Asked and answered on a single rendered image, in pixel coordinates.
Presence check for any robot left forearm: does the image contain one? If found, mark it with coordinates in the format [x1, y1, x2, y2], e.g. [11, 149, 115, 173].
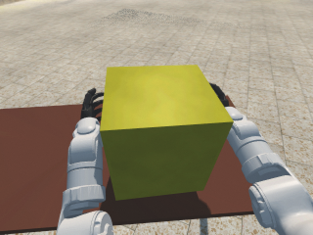
[56, 117, 106, 235]

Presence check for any table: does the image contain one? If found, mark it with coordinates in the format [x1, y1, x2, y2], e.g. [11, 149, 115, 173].
[0, 95, 254, 235]

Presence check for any robot right upper arm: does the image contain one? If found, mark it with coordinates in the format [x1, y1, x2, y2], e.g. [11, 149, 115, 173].
[248, 174, 313, 235]

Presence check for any left robot hand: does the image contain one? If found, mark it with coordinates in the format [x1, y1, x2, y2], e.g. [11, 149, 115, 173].
[80, 87, 105, 121]

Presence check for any carton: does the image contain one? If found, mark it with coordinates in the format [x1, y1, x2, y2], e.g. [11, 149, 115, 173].
[100, 65, 234, 201]

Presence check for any right robot hand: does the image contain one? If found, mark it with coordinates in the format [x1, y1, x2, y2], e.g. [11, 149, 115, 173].
[209, 82, 230, 108]

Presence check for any robot right forearm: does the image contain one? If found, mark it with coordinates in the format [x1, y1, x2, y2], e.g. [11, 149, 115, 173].
[225, 107, 313, 207]

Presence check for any robot left upper arm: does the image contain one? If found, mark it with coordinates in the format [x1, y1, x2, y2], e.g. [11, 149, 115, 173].
[57, 211, 114, 235]

